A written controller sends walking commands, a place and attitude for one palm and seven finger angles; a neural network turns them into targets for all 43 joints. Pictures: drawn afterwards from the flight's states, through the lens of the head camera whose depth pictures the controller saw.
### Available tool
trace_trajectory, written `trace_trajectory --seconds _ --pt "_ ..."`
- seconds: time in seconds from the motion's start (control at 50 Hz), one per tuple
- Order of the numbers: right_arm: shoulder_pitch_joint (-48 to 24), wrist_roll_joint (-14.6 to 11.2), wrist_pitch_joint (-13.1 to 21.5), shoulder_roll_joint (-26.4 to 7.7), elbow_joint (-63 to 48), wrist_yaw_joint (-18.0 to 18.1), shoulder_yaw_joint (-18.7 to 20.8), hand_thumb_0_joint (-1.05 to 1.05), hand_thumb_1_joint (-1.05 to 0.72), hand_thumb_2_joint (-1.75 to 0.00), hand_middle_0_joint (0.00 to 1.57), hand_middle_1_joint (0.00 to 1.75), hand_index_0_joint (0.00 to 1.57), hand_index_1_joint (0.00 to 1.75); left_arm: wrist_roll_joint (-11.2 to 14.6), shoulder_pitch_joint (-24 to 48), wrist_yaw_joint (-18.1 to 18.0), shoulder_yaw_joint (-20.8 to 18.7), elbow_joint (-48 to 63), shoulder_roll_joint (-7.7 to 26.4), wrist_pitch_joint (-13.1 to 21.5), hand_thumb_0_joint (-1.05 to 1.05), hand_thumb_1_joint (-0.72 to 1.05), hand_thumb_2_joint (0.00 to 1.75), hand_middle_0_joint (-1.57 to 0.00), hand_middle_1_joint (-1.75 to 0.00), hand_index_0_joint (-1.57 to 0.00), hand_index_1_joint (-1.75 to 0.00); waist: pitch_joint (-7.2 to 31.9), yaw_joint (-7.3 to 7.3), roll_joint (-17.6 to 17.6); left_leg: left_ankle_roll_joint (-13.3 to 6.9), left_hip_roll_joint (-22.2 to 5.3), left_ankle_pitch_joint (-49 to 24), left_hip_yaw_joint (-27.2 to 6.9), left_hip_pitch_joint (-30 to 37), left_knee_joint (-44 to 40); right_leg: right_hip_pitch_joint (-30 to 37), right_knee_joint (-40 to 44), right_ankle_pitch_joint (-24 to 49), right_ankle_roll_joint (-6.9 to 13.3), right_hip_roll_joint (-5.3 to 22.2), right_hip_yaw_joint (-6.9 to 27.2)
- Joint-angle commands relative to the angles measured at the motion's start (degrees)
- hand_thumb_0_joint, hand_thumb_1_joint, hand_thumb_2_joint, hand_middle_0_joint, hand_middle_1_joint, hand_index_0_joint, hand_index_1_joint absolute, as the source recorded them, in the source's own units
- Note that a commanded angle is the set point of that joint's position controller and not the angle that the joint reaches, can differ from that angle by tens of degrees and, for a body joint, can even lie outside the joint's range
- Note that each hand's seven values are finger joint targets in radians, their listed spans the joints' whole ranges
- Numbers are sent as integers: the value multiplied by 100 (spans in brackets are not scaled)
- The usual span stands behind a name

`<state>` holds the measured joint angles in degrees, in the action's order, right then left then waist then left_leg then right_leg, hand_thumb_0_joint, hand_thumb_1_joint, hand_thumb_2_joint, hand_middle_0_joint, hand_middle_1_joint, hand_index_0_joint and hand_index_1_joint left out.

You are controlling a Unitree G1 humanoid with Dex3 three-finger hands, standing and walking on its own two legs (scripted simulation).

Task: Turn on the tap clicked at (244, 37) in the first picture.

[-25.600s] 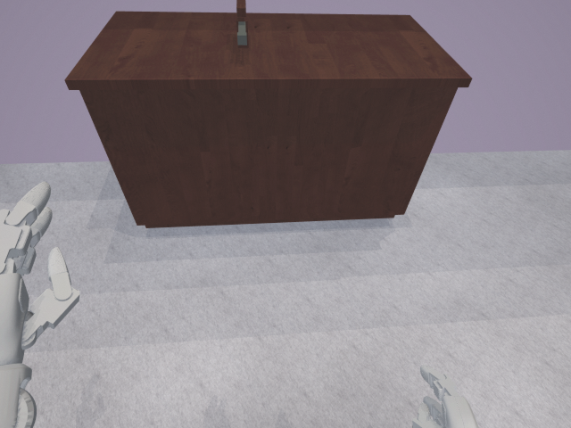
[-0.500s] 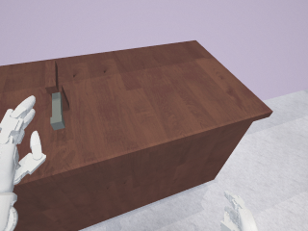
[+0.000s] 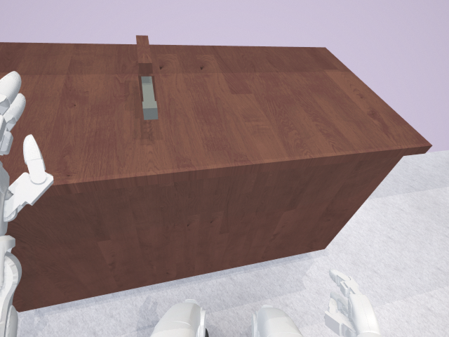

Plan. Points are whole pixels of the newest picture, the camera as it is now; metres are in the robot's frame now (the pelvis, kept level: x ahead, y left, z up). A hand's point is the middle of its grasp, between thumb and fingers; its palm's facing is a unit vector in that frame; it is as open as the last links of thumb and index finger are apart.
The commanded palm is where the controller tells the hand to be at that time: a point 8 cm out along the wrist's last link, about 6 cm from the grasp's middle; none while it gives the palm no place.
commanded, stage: come to a stop and stand still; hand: left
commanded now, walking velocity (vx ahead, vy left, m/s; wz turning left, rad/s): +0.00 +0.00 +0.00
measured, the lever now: (150, 110) +0.49 +0.22 +0.13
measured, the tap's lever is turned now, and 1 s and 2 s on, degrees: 0 0 0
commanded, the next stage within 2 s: look again from close up in 0.98 s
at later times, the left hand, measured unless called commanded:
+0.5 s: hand out of the picture +0.10 +0.33 +0.23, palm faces +0.35 -0.88 -0.31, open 7.5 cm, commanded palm +0.03 +0.37 +0.24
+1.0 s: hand out of the picture +0.07 +0.31 +0.23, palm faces +0.30 -0.89 -0.35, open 7.5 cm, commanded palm +0.02 +0.35 +0.24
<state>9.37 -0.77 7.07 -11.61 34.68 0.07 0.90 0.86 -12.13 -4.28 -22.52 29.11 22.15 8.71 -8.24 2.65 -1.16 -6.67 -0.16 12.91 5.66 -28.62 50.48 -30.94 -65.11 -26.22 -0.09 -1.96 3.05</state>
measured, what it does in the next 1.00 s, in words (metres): walks backwards: right foot, then left foot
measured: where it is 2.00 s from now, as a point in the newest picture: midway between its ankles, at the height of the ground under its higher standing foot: outside the picture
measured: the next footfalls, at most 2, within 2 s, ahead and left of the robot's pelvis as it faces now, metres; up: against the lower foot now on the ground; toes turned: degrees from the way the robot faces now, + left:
right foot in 0.16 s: +0.01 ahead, -0.05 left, +0.00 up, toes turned -1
left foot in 0.38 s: -0.07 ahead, +0.20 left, +0.00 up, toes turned +1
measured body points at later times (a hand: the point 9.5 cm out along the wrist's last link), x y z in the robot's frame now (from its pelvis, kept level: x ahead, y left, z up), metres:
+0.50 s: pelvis -0.14 +0.10 +0.05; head -0.15 +0.13 +0.50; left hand +0.07 +0.38 +0.24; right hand +0.01 -0.13 -0.01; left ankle -0.11 +0.20 -0.68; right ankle -0.09 +0.00 -0.58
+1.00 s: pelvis -0.17 +0.09 +0.05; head -0.15 +0.12 +0.50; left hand +0.05 +0.35 +0.25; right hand -0.04 -0.16 -0.03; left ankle -0.12 +0.21 -0.64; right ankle -0.19 +0.00 -0.68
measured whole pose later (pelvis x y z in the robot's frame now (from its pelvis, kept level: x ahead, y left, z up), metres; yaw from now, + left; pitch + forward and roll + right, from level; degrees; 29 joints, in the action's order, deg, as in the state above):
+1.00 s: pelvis -0.17 +0.09 +0.05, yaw -6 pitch -2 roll -1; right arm 13.2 -0.6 6.0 -10.3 35.6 0.8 0.9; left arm 1.7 -23.5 -5.9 -21.2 31.2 21.1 13.0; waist -3.3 0.5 -2.3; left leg -0.8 -3.1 18.5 0.5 -28.1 55.3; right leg -10.7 -31.1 -18.6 3.3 -1.7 -4.9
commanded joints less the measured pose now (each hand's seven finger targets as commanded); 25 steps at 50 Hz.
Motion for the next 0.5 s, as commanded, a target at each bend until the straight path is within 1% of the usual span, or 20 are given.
trace_trajectory --seconds 0.0,0.02,0.06,0.08,0.1,0.12,0.14,0.16,0.18,0.2,0.22,0.24,0.28,0.3,0.32,0.36,0.38,0.4,0.42,0.48 --pt "-595 -57 420 -841 -870 -228 395 0 -90 -90 20 30 20 30 125 1165 21 -552 1383 1136 242 0 90 90 -20 -30 -20 -30 929 -107 1227 1275 -958 3656 -1594 -949 -4611 776 -2375 257 -33 -850 -699" --pt "-726 -42 406 -733 -956 -236 382 0 -90 -90 20 30 20 30 246 856 24 -611 1661 1103 285 0 90 90 -20 -30 -20 -30 1222 25 1290 1482 -789 3052 -1152 -411 -4465 1064 -1125 111 63 -771 -883" --pt "-700 80 321 -579 -1117 -224 350 0 -90 -90 20 30 20 30 332 74 23 -897 1840 1185 383 0 90 90 -20 -30 -20 -30 1809 262 1935 1777 -666 2123 -562 -463 -4003 3112 2169 -355 557 -479 -1037" --pt "-352 11 224 -540 -1114 -252 309 0 -90 -90 20 30 20 30 198 -364 28 -935 1688 1228 417 0 90 90 -20 -30 -20 -30 1992 159 1571 1460 -347 1840 -88 204 -2346 3139 3306 -226 747 -149 -647" --pt "-172 -78 96 -398 -1226 -287 263 0 -90 -90 20 30 20 30 170 -587 125 -743 1771 1030 455 0 90 90 -20 -30 -20 -30 1824 151 -233 1101 219 1409 416 982 670 1957 4776 545 924 805 418" --pt "-295 -140 25 -491 -1281 -274 253 0 -90 -90 20 30 20 30 181 -411 149 -661 2054 1055 497 0 90 90 -20 -30 -20 -30 1279 -93 -1381 828 478 1474 -119 362 3034 962 5022 1762 1044 1298 759" --pt "-477 -112 91 -477 -1185 -248 105 0 -90 -90 20 30 20 30 209 -292 96 -1121 1819 1576 495 0 90 90 -20 -30 -20 -30 1212 -123 -1090 859 513 1406 -498 -501 4743 836 4754 1997 1585 1531 1053" --pt "-246 -118 224 -576 -1105 -169 236 0 -90 -90 20 30 20 30 282 -322 132 -823 832 973 323 0 90 90 -20 -30 -20 -30 705 -210 -1655 825 206 900 -1485 -1024 4615 222 5114 -162 1609 1899 2539" --pt "-265 -146 260 -692 -1091 -218 337 0 -90 -90 20 30 20 30 279 221 221 -703 1034 998 378 0 90 90 -20 -30 -20 -30 210 -288 -1244 801 23 609 -1653 -1152 4171 11 5190 -627 1535 1857 2697" --pt "-245 -2 312 -703 -887 -102 298 0 -90 -90 20 30 20 30 206 53 101 -795 803 1077 466 0 90 90 -20 -30 -20 -30 344 -288 -177 724 -247 568 -1608 -1224 3364 436 5086 -891 1595 1900 2828" --pt "-72 30 289 -553 -726 -13 184 0 -90 -90 20 30 20 30 169 -176 8 -698 538 967 505 0 90 90 -20 -30 -20 -30 667 -280 609 658 -202 609 -1156 -927 2411 872 4794 -560 1481 1634 2359" --pt "12 53 327 -517 -682 43 121 0 -90 -90 20 30 20 30 147 -54 -67 -600 583 979 531 0 90 90 -20 -30 -20 -30 972 -246 578 591 -99 800 -739 -393 1274 1003 4754 -582 1299 1434 1900" --pt "-24 53 567 -487 -770 184 91 0 -90 -90 20 30 20 30 95 109 -162 -383 680 876 502 0 90 90 -20 -30 -20 -30 1184 -113 -642 408 -54 1366 -363 946 -1323 978 4532 -864 1073 1229 1330" --pt "115 97 646 -467 -716 241 36 0 -90 -90 20 30 20 30 41 196 -188 -275 740 830 496 0 90 90 -20 -30 -20 -30 1490 -129 -700 329 222 1250 104 1811 -2561 985 4204 -1020 855 843 807" --pt "216 108 735 -470 -749 294 72 0 -90 -90 20 30 20 30 42 256 -195 -154 841 706 484 0 90 90 -20 -30 -20 -30 1580 -186 -67 333 234 631 320 2530 -3452 1012 3326 -617 633 384 316" --pt "188 53 661 -642 -826 283 257 0 -90 -90 20 30 20 30 43 698 -221 -173 1254 895 514 0 90 90 -20 -30 -20 -30 1392 -255 1347 -90 -1128 -1403 -969 3708 -3404 -386 583 -364 175 -402 -774" --pt "85 100 717 -511 -745 219 184 0 -90 -90 20 30 20 30 73 650 -177 -476 1248 1204 591 0 90 90 -20 -30 -20 -30 989 -420 1933 -390 -1866 -1014 -2593 3161 -3541 -1185 -555 -748 62 -374 -563" --pt "-149 138 664 -521 -846 49 203 0 -90 -90 20 30 20 30 24 595 -80 -366 1441 1101 657 0 90 90 -20 -30 -20 -30 282 -433 1689 -458 -2106 296 -3499 1830 -3964 -1221 -974 -61 161 11 210" --pt "-54 18 592 -636 -870 -67 310 0 -90 -90 20 30 20 30 11 28 -59 -365 1311 909 638 0 90 90 -20 -30 -20 -30 162 -369 671 -604 -2134 800 -2954 1579 -3787 -1143 -1345 522 206 116 306" --pt "30 0 474 -755 -994 -168 373 0 -90 -90 20 30 20 30 122 -654 -40 -832 1528 1121 663 0 90 90 -20 -30 -20 -30 585 -282 926 -492 -1825 1670 -2165 1296 -3606 -1196 -1908 1050 153 19 -39"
